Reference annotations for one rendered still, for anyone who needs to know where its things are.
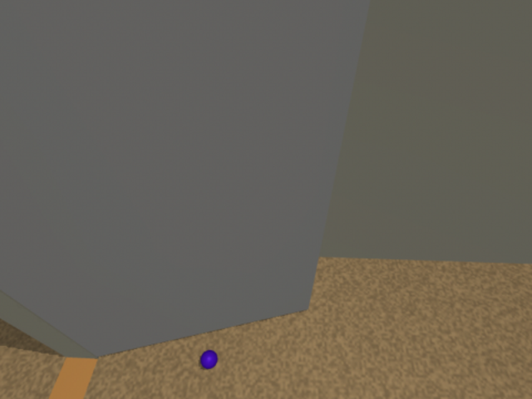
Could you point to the ball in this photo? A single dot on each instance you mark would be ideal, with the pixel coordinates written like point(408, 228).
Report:
point(209, 359)

